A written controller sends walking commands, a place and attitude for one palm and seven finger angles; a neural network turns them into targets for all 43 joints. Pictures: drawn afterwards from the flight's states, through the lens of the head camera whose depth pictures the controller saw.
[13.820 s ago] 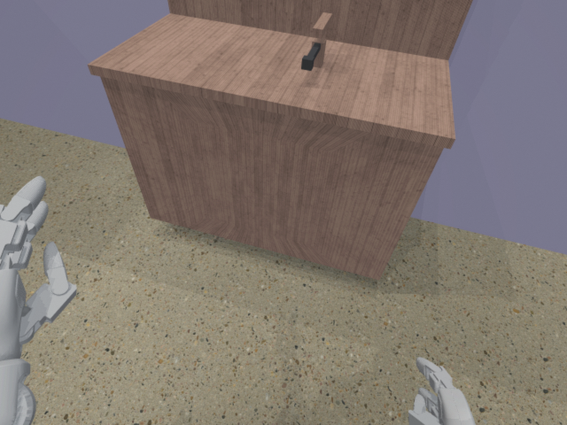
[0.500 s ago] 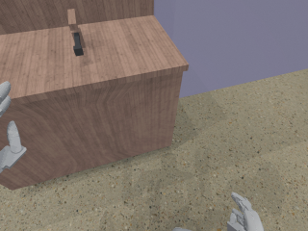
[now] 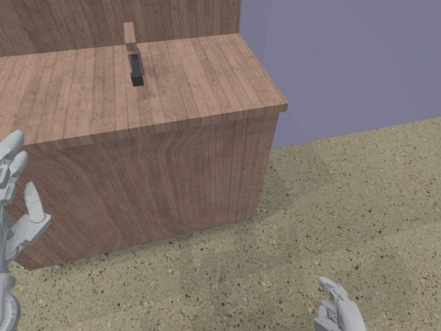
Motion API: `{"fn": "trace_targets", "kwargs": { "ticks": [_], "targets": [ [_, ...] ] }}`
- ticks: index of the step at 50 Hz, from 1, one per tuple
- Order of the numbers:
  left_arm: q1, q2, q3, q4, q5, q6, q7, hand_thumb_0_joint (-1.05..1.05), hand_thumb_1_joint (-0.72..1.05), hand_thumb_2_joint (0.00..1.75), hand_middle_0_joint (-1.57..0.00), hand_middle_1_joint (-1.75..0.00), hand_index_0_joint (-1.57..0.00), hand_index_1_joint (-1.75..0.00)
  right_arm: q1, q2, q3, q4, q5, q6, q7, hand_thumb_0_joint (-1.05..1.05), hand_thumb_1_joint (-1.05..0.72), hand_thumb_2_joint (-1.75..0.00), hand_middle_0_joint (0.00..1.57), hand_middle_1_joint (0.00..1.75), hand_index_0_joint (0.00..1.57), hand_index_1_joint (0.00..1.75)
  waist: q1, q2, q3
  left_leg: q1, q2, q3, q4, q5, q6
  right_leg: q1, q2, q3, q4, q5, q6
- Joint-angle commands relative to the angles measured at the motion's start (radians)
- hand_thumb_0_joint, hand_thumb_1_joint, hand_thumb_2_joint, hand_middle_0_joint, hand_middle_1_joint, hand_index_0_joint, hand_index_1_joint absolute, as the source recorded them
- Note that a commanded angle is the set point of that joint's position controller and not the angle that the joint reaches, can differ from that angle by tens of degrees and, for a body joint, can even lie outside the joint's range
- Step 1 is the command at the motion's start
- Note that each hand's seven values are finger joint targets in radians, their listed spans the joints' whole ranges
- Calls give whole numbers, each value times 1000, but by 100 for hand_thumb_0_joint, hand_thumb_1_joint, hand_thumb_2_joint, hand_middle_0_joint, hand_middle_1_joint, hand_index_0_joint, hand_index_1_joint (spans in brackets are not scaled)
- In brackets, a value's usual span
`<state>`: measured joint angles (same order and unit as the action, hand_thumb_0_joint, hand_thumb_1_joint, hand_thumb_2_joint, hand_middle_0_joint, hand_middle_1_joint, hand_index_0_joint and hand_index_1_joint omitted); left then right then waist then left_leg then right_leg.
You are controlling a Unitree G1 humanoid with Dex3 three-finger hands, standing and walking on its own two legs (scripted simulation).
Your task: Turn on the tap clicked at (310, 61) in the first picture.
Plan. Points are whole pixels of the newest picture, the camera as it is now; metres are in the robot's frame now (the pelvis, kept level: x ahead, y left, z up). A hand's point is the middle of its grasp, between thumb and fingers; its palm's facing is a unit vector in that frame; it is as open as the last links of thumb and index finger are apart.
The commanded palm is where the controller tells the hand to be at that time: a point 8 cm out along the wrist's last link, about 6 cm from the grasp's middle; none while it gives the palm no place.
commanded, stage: come to a stop and stand still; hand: left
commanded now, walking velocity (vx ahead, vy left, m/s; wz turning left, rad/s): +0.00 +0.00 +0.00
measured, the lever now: (137, 79) +0.69 +0.28 +0.08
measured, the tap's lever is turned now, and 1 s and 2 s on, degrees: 0 0 0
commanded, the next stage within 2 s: look again from close up in 0.58 s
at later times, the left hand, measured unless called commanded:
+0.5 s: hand (48, 199) +0.26 +0.27 +0.15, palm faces +0.38 -0.86 -0.34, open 7.4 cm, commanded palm +0.20 +0.31 +0.18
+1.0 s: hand (92, 194) +0.27 +0.22 +0.14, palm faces +0.20 -0.89 -0.41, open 7.4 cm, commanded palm +0.21 +0.29 +0.18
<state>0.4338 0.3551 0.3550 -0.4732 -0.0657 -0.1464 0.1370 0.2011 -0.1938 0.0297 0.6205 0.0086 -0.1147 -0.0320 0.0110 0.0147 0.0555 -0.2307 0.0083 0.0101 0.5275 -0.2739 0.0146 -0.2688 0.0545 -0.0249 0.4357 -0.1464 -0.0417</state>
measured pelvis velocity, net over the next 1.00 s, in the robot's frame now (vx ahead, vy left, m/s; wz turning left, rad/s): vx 0.04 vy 0.02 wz -0.05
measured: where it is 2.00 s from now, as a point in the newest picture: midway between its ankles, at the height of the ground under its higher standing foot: outside the picture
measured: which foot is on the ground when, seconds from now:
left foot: down 0.00-1.00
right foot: down 0.00-1.00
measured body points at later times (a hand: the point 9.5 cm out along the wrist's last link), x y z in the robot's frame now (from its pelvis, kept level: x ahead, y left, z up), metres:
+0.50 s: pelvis +0.04 +0.03 +0.00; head +0.06 +0.04 +0.45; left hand +0.23 +0.31 +0.17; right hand +0.23 -0.19 -0.07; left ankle +0.01 +0.11 -0.74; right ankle +0.06 -0.09 -0.74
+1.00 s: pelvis +0.04 +0.02 +0.00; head +0.08 +0.01 +0.45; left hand +0.26 +0.26 +0.16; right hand +0.19 -0.23 -0.08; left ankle +0.01 +0.11 -0.74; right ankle +0.06 -0.09 -0.74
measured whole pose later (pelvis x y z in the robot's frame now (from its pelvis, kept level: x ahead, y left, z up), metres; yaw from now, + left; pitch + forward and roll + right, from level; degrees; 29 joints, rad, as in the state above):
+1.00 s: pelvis +0.04 +0.02 +0.00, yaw -3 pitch +1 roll -1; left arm 0.49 0.31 0.29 -0.46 -0.02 -0.22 0.07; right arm 0.21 -0.23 0.00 0.56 0.00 -0.11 0.02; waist -0.04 0.02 0.05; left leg -0.20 0.00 0.07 0.49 -0.31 0.03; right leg -0.28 0.06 0.04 0.45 -0.20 -0.02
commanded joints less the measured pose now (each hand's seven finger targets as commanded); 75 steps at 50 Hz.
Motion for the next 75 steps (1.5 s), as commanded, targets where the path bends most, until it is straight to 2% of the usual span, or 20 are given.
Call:
{"fn": "trace_targets", "kwargs": {
  "ticks": [1, 7, 17, 33, 34, 35, 37, 41, 43, 46, 49, 53, 58, 60, 64, 66, 68, 71, 72, 75],
  "targets": [
    [-37, 150, 47, -209, 0, -40, 6, 0, 90, 90, -20, -30, -20, -30, -103, -127, -48, -161, -4, -48, -13, 0, -90, -90, 20, 30, 20, 30, -4, -40, -90, 33, 63, -71, -108, 15, 23, 14, -146, 177, -151, -175, -4],
    [-22, 209, 105, -353, 0, -70, 39, 0, 90, 90, -20, -30, -20, -30, -126, -121, -46, -175, -11, -48, -23, 0, -90, -90, 20, 30, 20, 30, 15, 113, -190, 63, 109, -111, -174, 236, 20, 162, -107, 99, -16, 133, 11],
    [25, 137, 62, -189, -11, -59, 19, 0, 90, 90, -20, -30, -20, -30, -101, -137, -60, -171, -2, -14, -23, 0, -90, -90, 20, 30, 20, 30, 1, 18, -154, 100, 106, -81, -160, 330, -17, 134, -104, 76, -20, 193, 16],
    [11, 169, 86, -249, -10, -53, 31, 0, 90, 90, -20, -30, -20, -30, -123, -125, -53, -193, -4, 13, -27, 0, -90, -90, 20, 30, 20, 30, 7, 49, -186, 117, 93, -70, -135, 386, -28, 175, -114, 89, -15, 248, 2],
    [-1028, 959, 467, -480, 41, -218, 36, 0, 90, 90, -20, -30, -20, -30, 73, -166, 71, -275, 37, -27, -64, 0, -90, -90, 20, 30, 20, 30, -72, 146, -113, -171, 116, -118, -179, 271, 13, 172, -32, 52, 113, -104, 99],
    [-649, 392, 323, 39, 57, -159, 5, 0, 90, 90, -20, -30, -20, -30, -36, -5, 4, -178, 37, -66, -27, 0, -90, -90, 20, 30, 20, 30, 30, -3, -215, -54, 153, -86, -125, 225, 20, -10, -73, 31, 65, -212, 59],
    [-469, 364, 276, 84, 30, -152, -4, 0, 90, 90, -20, -30, -20, -30, -28, -144, -43, -157, -31, -74, 9, 0, -90, -90, 20, 30, 20, 30, 11, 69, -198, 15, 78, -7, -97, 309, -20, 65, -65, 50, 12, 11, 12],
    [-76, 74, 14, -80, 10, -150, -56, 0, 90, 90, -20, -30, -20, -30, 12, -156, -73, -194, 1, -82, 76, 0, -90, -90, 20, 30, 20, 30, 0, 82, -247, 45, 36, 5, -15, 426, -37, 174, -117, 157, 3, 386, -22],
    [2, 63, -14, -164, 22, -136, -55, 0, 90, 90, -20, -30, -20, -30, -18, -153, -75, -205, 10, -77, 84, 0, -90, -90, 20, 30, 20, 30, -2, 13, -222, 50, 55, -4, -38, 430, -20, 164, -106, 132, -3, 385, 0],
    [26, 174, 134, -174, 29, -120, -22, 0, 90, 90, -20, -30, -20, -30, -72, -149, -74, -219, 4, -56, 53, 0, -90, -90, 20, 30, 20, 30, 2, -96, -226, 44, 73, -7, -71, 371, -16, 171, -91, 96, 2, 354, 17],
    [-53, 321, 299, -262, 23, -137, 4, 0, 90, 90, -20, -30, -20, -30, -103, -146, -66, -234, -13, -31, 8, 0, -90, -90, 20, 30, 20, 30, -4, -32, -234, 12, 54, -5, -109, 227, -15, 177, -92, 116, 7, 257, 10],
    [-48, 247, 235, -299, 9, -144, 12, 0, 90, 90, -20, -30, -20, -30, -112, -130, -51, -242, -17, -35, -16, 0, -90, -90, 20, 30, 20, 30, 0, 172, -240, 28, 53, 12, -104, 246, -6, 188, -101, 99, 13, 241, 6],
    [-44, 146, 123, -212, 10, -134, 5, 0, 90, 90, -20, -30, -20, -30, -78, -148, -69, -205, -24, -54, -19, 0, -90, -90, 20, 30, 20, 30, -18, 40, -196, 33, 58, -1, -102, -61, 27, 79, -87, 113, 1, -82, -7],
    [-39, 105, 83, -138, 13, -118, 0, 0, 90, 90, -20, -30, -20, -30, -68, -150, -71, -198, -15, -46, -22, 0, -90, -90, 20, 30, 20, 30, -25, 60, -126, 23, 95, -68, -155, -249, 51, -31, -56, 104, 27, -236, -3],
    [-151, 112, 62, -66, 30, -91, 1, 0, 90, 90, -20, -30, -20, -30, -83, -146, -56, -209, 9, -30, -30, 0, -90, -90, 20, 30, 20, 30, -33, 116, 21, -80, 183, -192, -255, -494, 100, -143, -6, -9, 180, -248, 26],
    [-183, 119, 62, -29, 36, -84, 5, 0, 90, 90, -20, -30, -20, -30, -80, -136, -52, -209, 8, -26, -34, 0, -90, -90, 20, 30, 20, 30, -30, 62, 29, -111, 192, -180, -207, -444, 108, -101, -16, -30, 153, -219, 26],
    [-234, 139, 70, -52, 39, -77, 7, 0, 90, 90, -20, -30, -20, -30, -88, -133, -50, -213, 4, -25, -34, 0, -90, -90, 20, 30, 20, 30, -18, -9, 6, -173, 147, -107, -94, -364, 88, 5, -43, 29, 78, -235, -1],
    [-255, 183, 89, -138, 38, -83, 12, 0, 90, 90, -20, -30, -20, -30, -113, -115, -56, -217, 8, -35, -29, 0, -90, -90, 20, 30, 20, 30, 1, -218, -38, -324, -10, 63, 366, -228, 29, 131, -276, 520, -152, -423, -164],
    [-259, 194, 93, -192, 43, -92, 17, 0, 90, 90, -20, -30, -20, -30, -126, -113, -58, -222, 8, -40, -21, 0, -90, -90, 20, 30, 20, 30, 17, -216, -49, -425, -12, 42, 513, -242, 12, 229, -346, 617, -192, -348, -226],
    [-190, 203, 115, -303, 49, -119, 31, 0, 90, 90, -20, -30, -20, -30, -121, -114, -50, -201, 6, -38, -1, 0, -90, -90, 20, 30, 20, 30, 17, 32, -117, -427, 61, -60, 504, -265, 17, 296, -375, 521, -62, 79, -258]
  ]
}}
